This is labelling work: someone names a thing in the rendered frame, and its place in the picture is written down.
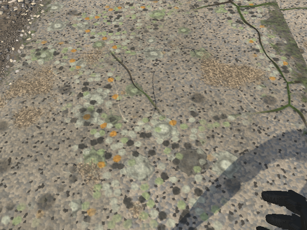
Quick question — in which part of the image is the robot right hand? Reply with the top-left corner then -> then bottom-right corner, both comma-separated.
256,190 -> 307,230

